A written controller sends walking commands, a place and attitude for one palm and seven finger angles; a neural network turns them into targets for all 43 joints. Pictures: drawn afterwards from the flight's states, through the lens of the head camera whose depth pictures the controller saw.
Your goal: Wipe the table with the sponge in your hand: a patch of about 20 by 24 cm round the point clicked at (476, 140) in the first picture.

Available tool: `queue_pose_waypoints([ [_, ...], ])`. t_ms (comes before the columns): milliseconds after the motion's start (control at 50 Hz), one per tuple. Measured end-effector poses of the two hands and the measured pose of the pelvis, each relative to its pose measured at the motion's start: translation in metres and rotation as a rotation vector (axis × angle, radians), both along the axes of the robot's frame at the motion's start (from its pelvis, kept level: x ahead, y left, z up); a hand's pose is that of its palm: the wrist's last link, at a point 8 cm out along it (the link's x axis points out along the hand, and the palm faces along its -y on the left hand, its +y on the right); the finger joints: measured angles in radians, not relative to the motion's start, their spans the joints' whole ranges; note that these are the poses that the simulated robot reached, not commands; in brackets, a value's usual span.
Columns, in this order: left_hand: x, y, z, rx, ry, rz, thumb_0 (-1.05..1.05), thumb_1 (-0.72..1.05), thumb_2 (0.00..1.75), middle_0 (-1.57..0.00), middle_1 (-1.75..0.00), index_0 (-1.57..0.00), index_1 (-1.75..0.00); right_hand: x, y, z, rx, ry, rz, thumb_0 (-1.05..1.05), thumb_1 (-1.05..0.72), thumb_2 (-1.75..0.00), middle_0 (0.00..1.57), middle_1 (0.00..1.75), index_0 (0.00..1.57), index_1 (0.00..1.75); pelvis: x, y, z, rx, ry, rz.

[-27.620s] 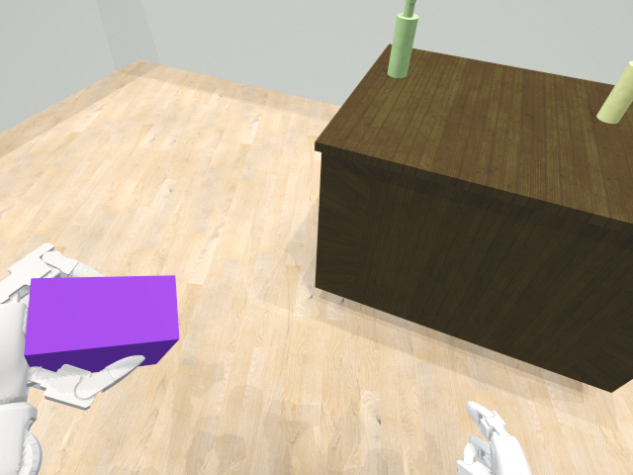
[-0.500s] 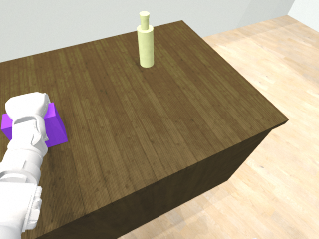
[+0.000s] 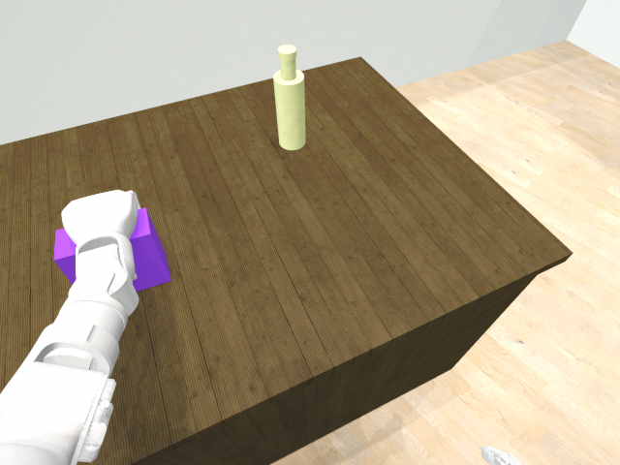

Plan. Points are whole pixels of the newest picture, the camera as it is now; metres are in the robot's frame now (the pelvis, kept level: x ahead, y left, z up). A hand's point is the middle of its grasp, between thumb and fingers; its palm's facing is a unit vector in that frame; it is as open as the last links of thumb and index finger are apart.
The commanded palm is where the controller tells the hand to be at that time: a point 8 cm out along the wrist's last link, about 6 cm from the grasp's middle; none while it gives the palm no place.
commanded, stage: slide across to the middle lane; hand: left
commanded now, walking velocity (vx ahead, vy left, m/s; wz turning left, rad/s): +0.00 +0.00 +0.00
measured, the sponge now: (121, 264) +0.39 +0.31 +0.00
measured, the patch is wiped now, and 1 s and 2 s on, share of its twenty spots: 0.35 0.45 0.65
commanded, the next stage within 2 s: wipe back along the middle lane in 0.12 s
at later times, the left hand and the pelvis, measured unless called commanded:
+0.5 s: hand (141, 248) +0.39 +0.26 +0.03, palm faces -0.05 -0.01 -1.00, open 9.8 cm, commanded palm +0.36 +0.24 +0.08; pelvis +0.01 +0.00 +0.00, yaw +0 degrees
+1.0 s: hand (150, 277) +0.35 +0.24 +0.03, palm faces -0.03 -0.02 -1.00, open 9.8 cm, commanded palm +0.31 +0.21 +0.06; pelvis +0.00 -0.01 +0.00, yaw +0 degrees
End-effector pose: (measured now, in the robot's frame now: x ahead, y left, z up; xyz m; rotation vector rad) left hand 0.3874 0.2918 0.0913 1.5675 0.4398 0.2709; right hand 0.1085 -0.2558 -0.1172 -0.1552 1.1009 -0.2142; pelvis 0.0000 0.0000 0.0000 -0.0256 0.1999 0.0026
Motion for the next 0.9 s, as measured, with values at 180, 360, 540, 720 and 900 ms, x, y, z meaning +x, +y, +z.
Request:
queue_pose_waypoints([
  [180, 0.005, -0.009, 0.001, -0.001, -0.007, -0.016, 0.00, -0.48, 1.07, -0.76, -1.37, -0.76, -1.38, 0.025, 0.005, 0.003, -0.002, -0.024, 0.033, 0.01, -0.91, -0.90, 0.20, 0.30, 0.20, 0.30, 0.006, 0.002, 0.000, -0.002, -0.001, 0.012],
  [360, 0.005, -0.029, 0.000, -0.027, -0.032, -0.025, 0.00, -0.48, 1.07, -0.75, -1.38, -0.75, -1.39, 0.027, 0.011, 0.002, 0.023, -0.021, 0.032, 0.01, -0.91, -0.90, 0.20, 0.30, 0.20, 0.30, 0.007, 0.004, 0.001, 0.002, -0.010, 0.002],
  [540, -0.012, -0.037, -0.002, -0.017, -0.057, -0.003, 0.00, -0.47, 1.07, -0.73, -1.40, -0.73, -1.41, 0.028, 0.013, 0.005, 0.035, -0.030, 0.039, 0.01, -0.91, -0.90, 0.20, 0.30, 0.20, 0.30, 0.005, 0.002, 0.002, 0.006, -0.034, -0.001],
  [720, -0.029, -0.046, -0.002, -0.016, -0.054, 0.003, 0.00, -0.46, 1.07, -0.72, -1.41, -0.72, -1.42, 0.043, 0.011, 0.012, 0.036, -0.081, 0.057, 0.01, -0.91, -0.90, 0.20, 0.30, 0.20, 0.30, 0.003, -0.001, 0.002, 0.009, -0.053, 0.001],
  [900, -0.047, -0.056, -0.003, -0.018, -0.069, 0.003, 0.00, -0.46, 1.07, -0.72, -1.41, -0.72, -1.43, 0.064, 0.013, 0.019, 0.048, -0.142, 0.094, 0.01, -0.91, -0.90, 0.20, 0.30, 0.20, 0.30, 0.002, -0.006, 0.002, 0.013, -0.072, 0.005],
])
